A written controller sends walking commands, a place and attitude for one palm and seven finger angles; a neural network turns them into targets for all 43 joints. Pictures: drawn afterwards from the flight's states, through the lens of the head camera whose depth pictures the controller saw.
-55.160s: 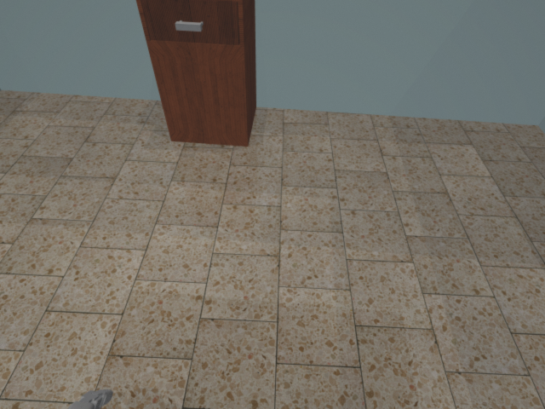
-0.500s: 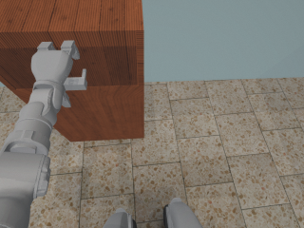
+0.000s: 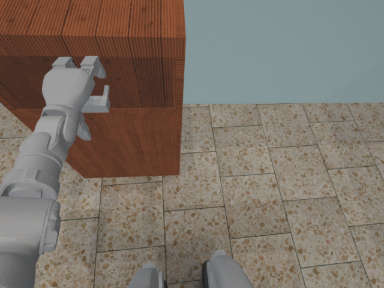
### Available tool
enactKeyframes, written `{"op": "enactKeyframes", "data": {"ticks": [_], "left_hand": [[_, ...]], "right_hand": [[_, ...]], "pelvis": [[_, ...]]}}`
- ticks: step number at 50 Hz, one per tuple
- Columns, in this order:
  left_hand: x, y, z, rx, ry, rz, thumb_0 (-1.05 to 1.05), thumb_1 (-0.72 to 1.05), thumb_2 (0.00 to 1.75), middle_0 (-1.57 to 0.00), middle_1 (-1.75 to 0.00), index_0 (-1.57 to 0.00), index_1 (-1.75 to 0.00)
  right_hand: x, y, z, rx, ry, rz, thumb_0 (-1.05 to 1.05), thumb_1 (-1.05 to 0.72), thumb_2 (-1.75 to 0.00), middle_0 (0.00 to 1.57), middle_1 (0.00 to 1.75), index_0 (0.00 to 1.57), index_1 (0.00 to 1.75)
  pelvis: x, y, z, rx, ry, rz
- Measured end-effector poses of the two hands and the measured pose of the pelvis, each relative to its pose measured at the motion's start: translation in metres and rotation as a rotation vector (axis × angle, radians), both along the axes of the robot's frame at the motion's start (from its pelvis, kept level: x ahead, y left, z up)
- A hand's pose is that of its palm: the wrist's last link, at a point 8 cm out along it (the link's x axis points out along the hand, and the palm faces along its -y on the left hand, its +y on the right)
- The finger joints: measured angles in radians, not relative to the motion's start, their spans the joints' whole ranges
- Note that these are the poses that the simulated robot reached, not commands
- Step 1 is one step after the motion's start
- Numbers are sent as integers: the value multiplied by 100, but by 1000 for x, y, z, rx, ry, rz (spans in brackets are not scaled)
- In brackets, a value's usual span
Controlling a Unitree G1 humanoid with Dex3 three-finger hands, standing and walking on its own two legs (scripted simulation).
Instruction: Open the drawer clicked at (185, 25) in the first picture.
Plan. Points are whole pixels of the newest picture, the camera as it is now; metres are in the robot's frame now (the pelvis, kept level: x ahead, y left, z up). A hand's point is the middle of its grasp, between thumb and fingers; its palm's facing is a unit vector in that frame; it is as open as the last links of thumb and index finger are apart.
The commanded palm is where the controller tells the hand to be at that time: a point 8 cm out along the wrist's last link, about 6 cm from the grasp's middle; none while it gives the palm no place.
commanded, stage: lower the fingers behind the handle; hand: left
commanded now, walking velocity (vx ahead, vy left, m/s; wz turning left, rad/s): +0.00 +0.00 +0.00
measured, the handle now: (84, 96) +0.55 +0.22 -0.02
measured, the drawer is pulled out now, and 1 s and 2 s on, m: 0.00 0.00 0.00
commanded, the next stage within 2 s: close the thumb around the handle in 1.40 s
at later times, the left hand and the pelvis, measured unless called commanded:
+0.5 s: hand (80, 117) +0.49 +0.22 -0.01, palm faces -0.13 -0.03 -0.99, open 13.8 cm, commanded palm +0.49 +0.23 +0.04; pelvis -0.01 -0.01 -0.02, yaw +0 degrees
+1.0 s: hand (83, 116) +0.50 +0.22 -0.03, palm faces -0.15 -0.01 -0.99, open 13.8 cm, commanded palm +0.49 +0.22 +0.01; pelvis -0.02 -0.01 -0.02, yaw +0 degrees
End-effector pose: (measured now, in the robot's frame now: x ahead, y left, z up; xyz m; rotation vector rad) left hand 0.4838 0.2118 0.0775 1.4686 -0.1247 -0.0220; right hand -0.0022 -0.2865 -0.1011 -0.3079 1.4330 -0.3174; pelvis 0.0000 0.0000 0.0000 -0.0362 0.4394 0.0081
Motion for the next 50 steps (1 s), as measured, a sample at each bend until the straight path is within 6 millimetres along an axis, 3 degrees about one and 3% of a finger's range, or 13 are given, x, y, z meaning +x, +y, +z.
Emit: {"op": "enactKeyframes", "data": {"ticks": [4, 7, 10, 16, 21, 28, 34, 41, 50], "left_hand": [[-2, -6, -3, 47, -46, 68, -1, -48, 31, -38, -127, -33, -124], [-1, -5, -3, 111, 13, 153, 0, -48, 31, -37, -126, -34, -126], [2, 4, -3, 135, 118, 244, 0, -48, 31, -35, -124, -33, -126], [3, 8, 2, 102, 262, 201, 0, -48, 31, -33, -122, -31, -122], [0, 10, -17, 94, 276, 79, 0, -48, 31, -32, -121, -31, -121], [-8, 18, -46, 60, 123, 41, 0, -48, 31, -32, -120, -32, -121], [-6, 13, -54, 66, 42, 110, -1, -48, 31, -34, -122, -32, -121], [3, 5, -47, 91, 121, 192, 0, -48, 31, -35, -121, -35, -124], [4, 9, -47, 98, 218, 136, 0, -48, 31, -32, -119, -32, -121]], "right_hand": [[4, 7, -12, 60, 14, 4, 0, -90, -90, 20, 30, 20, 30], [9, 15, -15, 95, 0, -9, 0, -90, -90, 20, 30, 20, 30], [11, 20, -13, 108, -33, -29, 0, -90, -90, 20, 30, 20, 30], [2, 16, -3, 71, -62, -37, 0, -90, -90, 20, 30, 21, 30], [-17, 2, -5, 11, -22, -28, 0, -90, -90, 20, 30, 21, 30], [-31, -8, -22, -9, 69, -6, 0, -90, -90, 20, 30, 20, 30], [-22, 0, -33, 36, 71, -1, 0, -90, -90, 20, 30, 20, 30], [-5, 13, -30, 73, 5, -5, 0, -90, -90, 20, 30, 20, 30], [-12, 10, -28, 44, -16, -3, 0, -90, -90, 20, 30, 21, 30]], "pelvis": [[-3, 0, -1, 2, 4, -4], [-5, -2, 3, 8, -10, -7], [-8, -5, 9, 14, -25, -13], [-10, -10, 12, 18, -39, -11], [-12, -11, -1, 13, -4, -7], [-14, -10, -23, 2, 60, 0], [-14, -9, -27, -7, 70, 10], [-14, -9, -17, -4, 47, 8], [-15, -10, -21, 2, 42, 0]]}}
